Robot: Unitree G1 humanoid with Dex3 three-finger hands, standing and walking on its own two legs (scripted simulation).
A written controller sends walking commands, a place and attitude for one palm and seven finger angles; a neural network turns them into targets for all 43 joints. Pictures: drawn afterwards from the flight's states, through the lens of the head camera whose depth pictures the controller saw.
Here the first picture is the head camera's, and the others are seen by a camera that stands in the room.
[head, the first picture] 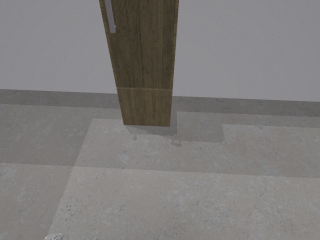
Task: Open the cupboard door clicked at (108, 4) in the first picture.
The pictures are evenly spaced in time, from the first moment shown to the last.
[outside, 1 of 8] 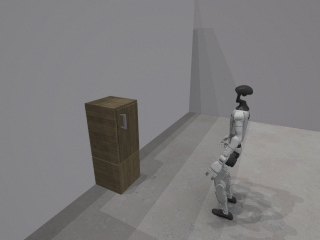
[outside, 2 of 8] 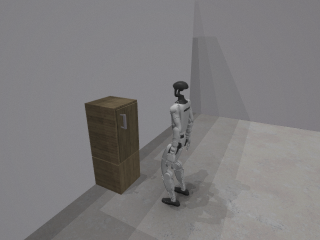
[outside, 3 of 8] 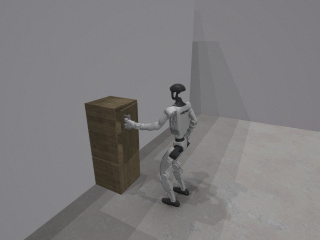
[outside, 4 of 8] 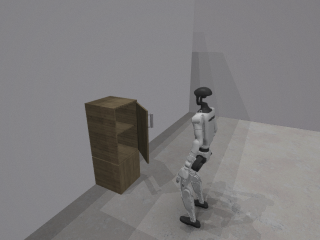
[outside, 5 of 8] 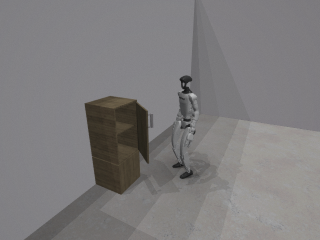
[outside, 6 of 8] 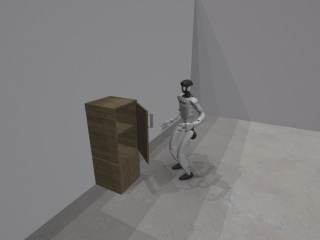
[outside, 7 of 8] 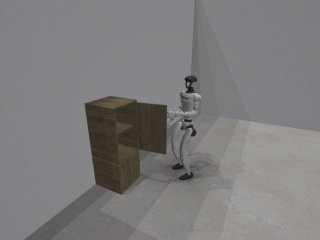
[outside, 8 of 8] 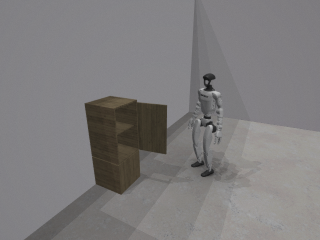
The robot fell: no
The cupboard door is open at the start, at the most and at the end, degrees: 0 99 99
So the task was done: yes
